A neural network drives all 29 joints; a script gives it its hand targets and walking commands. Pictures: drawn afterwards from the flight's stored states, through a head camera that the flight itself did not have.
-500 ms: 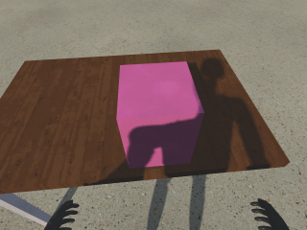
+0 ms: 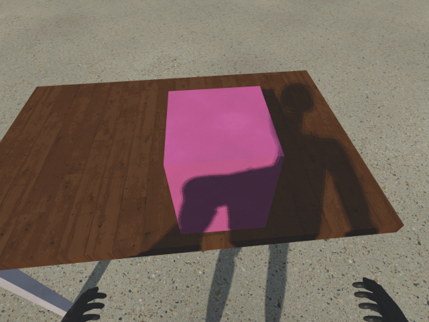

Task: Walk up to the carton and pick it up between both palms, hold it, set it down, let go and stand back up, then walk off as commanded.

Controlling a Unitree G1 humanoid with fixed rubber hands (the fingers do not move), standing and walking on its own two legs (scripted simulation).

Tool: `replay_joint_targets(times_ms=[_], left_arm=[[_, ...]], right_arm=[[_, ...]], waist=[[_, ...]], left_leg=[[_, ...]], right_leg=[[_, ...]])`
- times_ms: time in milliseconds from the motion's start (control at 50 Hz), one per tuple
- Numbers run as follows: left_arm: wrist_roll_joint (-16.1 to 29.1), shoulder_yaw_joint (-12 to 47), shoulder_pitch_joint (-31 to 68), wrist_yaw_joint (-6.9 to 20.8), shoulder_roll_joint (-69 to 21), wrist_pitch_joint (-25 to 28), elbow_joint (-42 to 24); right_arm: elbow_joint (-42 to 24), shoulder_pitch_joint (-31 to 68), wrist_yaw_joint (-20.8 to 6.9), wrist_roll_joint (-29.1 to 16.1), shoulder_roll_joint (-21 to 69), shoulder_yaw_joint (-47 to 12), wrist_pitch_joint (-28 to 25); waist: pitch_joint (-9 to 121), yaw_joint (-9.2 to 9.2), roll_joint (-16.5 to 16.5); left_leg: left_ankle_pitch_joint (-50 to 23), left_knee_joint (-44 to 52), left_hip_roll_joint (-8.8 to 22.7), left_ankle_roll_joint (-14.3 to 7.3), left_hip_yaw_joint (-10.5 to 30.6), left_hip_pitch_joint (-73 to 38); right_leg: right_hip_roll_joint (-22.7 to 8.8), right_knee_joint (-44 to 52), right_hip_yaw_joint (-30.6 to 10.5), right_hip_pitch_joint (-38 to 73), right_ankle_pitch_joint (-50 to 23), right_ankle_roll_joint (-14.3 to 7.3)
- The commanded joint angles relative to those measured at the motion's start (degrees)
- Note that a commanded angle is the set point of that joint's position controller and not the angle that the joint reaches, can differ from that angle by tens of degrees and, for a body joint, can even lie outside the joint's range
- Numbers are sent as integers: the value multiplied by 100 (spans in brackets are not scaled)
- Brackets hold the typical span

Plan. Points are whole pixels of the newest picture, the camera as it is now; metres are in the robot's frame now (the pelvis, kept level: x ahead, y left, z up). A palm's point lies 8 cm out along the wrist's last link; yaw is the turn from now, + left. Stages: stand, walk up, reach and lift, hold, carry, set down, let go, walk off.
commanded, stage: stand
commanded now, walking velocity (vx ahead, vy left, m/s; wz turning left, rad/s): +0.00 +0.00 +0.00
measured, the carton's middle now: (219, 162) +0.44 +0.02 +0.03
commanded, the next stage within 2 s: walk up in 0.68 s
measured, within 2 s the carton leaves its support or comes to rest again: neither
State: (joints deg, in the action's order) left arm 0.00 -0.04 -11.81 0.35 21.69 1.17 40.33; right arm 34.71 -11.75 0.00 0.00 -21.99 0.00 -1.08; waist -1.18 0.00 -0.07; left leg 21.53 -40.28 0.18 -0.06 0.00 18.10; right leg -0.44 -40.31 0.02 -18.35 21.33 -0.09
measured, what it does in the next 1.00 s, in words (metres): stands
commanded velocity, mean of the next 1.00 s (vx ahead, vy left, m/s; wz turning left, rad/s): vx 0.00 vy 0.00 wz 0.00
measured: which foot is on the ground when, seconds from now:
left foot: down 0.00-1.00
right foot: down 0.00-1.00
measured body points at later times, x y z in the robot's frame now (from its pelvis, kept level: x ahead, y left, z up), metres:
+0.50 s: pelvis -0.01 +0.00 +0.00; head -0.01 +0.00 +0.45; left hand +0.12 +0.30 -0.09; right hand +0.15 -0.29 -0.07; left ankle +0.00 +0.12 -0.72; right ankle +0.00 -0.12 -0.72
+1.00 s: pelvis -0.03 +0.00 +0.00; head -0.02 +0.00 +0.45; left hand +0.10 +0.31 -0.10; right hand +0.11 -0.30 -0.08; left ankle +0.00 +0.12 -0.72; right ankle +0.00 -0.12 -0.72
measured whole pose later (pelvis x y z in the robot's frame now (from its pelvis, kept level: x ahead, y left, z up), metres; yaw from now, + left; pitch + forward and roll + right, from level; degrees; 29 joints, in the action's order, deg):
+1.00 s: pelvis -0.03 +0.00 +0.00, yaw +0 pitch -3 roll +0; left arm 0.0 -0.1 -10.1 0.5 22.9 0.2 45.0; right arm 38.3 -11.7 0.0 0.0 -23.2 0.0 -0.6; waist -4.4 0.0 -0.1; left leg 18.4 -41.5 0.1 -0.4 0.0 18.8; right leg -0.4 -40.3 0.0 -18.4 18.7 -0.5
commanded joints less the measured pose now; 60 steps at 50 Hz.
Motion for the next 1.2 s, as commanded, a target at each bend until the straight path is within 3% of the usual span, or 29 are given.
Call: replay_joint_targets(times_ms=[0,20,100,180,200,280,360,420,440,500,560,580,660,680,800,820,840,860,880,900,940,1000,1040,1080,1100,1120,1140,1160,1180], left_arm=[[-149,-438,335,-69,1141,235,-166],[-154,-442,317,-45,1153,231,-165],[-93,-438,286,-40,1192,205,-127],[-99,-388,389,-12,1155,221,-44],[-124,-414,400,-29,1151,225,-28],[-105,-426,424,-27,1157,204,8],[-109,-420,490,-41,1214,211,33],[-98,-369,427,2,1173,194,60],[-117,-409,364,-5,1163,208,51],[-104,-433,418,-33,1211,200,85],[-82,-402,382,4,1169,188,105],[-92,-347,414,-2,1094,191,175],[-110,-404,558,-24,1213,190,170],[-130,-364,514,-44,1087,198,152],[-94,-387,476,9,1127,161,284],[-125,-353,625,29,1033,166,270],[-145,-407,449,1,1126,186,270],[1,-377,540,-28,1390,-29,146],[39,-445,372,-39,1481,-89,136],[48,-420,386,-59,1427,-117,95],[13,-488,467,-77,1605,-172,-20],[-45,-530,904,-89,1734,-250,-278],[-88,-533,1004,-62,1666,-331,-343],[-24,-426,999,-86,1423,-393,-357],[53,-392,791,-82,1146,-424,-392],[22,-390,604,-150,1112,-477,-492],[-7,-488,301,-214,1256,-553,-391],[-50,-508,140,-188,1252,-544,-346],[-60,-496,99,-173,1298,-562,-341]], right_arm=[[54,184,31,95,-996,379,-240],[159,238,50,87,-1133,399,-257],[59,334,22,77,-1087,377,-260],[167,296,33,64,-1129,344,-232],[191,210,19,50,-1083,370,-248],[207,195,62,60,-1080,335,-244],[128,321,73,48,-991,288,-197],[277,274,48,41,-1099,368,-235],[293,353,46,115,-1036,323,-230],[308,365,24,59,-1118,357,-232],[376,295,70,102,-1185,302,-247],[321,321,53,72,-1084,340,-254],[379,342,71,65,-1040,309,-217],[382,330,65,103,-1058,328,-231],[452,365,80,88,-1199,366,-209],[457,518,54,85,-1062,299,-197],[411,455,48,124,-1120,333,-165],[299,144,42,19,-1405,398,-64],[260,-33,83,-79,-1305,405,-7],[270,-91,98,-62,-1317,431,37],[95,-53,126,-108,-1083,414,104],[228,-675,101,-84,-1159,510,259],[302,-902,62,16,-1128,604,298],[433,-1178,53,57,-1298,643,221],[290,-1056,67,131,-1698,716,144],[131,-1056,76,165,-2009,764,87],[98,-929,138,144,-1992,773,85],[60,-694,191,111,-2022,761,58],[-121,-302,215,130,-2044,731,51]], waist=[[376,56,-85],[356,-107,-30],[366,-12,222],[290,-28,-122],[475,18,116],[366,2,-100],[127,9,137],[174,-14,-179],[249,-59,111],[245,-60,-97],[156,-106,198],[154,-15,-79],[69,40,186],[210,29,-171],[39,3,149],[-194,-21,-86],[58,-27,26],[-728,45,-62],[-274,-27,-190],[-62,17,34],[-218,28,-609],[-269,268,-1149],[-403,376,-1176],[-641,461,-580],[-512,333,1089],[-474,288,1376],[-468,144,682],[-487,61,625],[-410,27,770]], left_leg=[[-1320,699,449,-402,496,-161],[-1449,720,507,-412,498,-239],[-1479,683,500,-449,538,-272],[-1494,659,492,-404,515,-248],[-1497,734,494,-357,533,-389],[-1505,684,506,-400,476,-299],[-1233,856,453,-425,556,-129],[-988,840,468,-335,487,-249],[-1075,787,438,-392,510,-320],[-1025,899,495,-378,527,-202],[-956,1004,548,-385,635,-175],[-974,951,538,-371,586,-113],[-1243,913,454,-337,555,-291],[-1171,922,546,-393,592,-251],[-801,1048,537,-371,644,-205],[-723,1106,568,-359,647,-91],[-891,947,501,-341,513,-112],[-2647,487,456,-438,669,440],[-2970,-26,343,-414,511,161],[-3096,-231,235,-470,374,101],[-2335,-1030,-146,-412,7,7],[316,-1728,-261,-482,-36,-351],[524,-1273,-270,-453,-103,-514],[-436,291,10,-512,83,-355],[-2031,1400,1079,-885,1693,93],[-3409,1818,1917,-1298,3062,112],[-3406,1825,2084,-1583,3094,499],[-3512,1750,2078,-1695,2935,650],[-2957,1880,1951,-1603,2765,790]], right_leg=[[-518,865,-564,282,-1159,-434],[-505,887,-555,291,-1241,-405],[-455,794,-610,215,-1394,-406],[-543,964,-631,215,-1241,-413],[-548,908,-595,257,-1311,-434],[-465,868,-534,218,-1315,-398],[-481,954,-635,151,-1018,-368],[-509,1110,-621,88,-740,-388],[-552,1070,-751,72,-870,-411],[-497,1030,-611,183,-799,-368],[-439,956,-564,158,-855,-366],[-469,1014,-566,198,-936,-388],[-554,1159,-729,10,-1058,-411],[-518,1056,-620,190,-1226,-372],[-442,1112,-597,-11,-626,-383],[-395,1131,-549,-67,-644,-330],[-509,1140,-715,143,-833,-378],[-434,772,-753,-296,-2162,-437],[-591,693,-705,-121,-2681,-632],[-649,644,-811,53,-3212,-704],[-1073,1036,-931,-330,-3477,-1049],[-1673,1302,-1389,-1296,-2819,-1453],[-1466,1285,-1260,-1598,-1875,-1296],[-748,165,-729,-1219,-1343,-775],[258,-1504,-97,-991,-666,-312],[734,-2298,-632,-1338,1373,-172],[695,-3116,-949,-1023,1561,-145],[643,-3470,-1070,-932,1442,-114],[766,-3702,-1138,-927,1173,-161]])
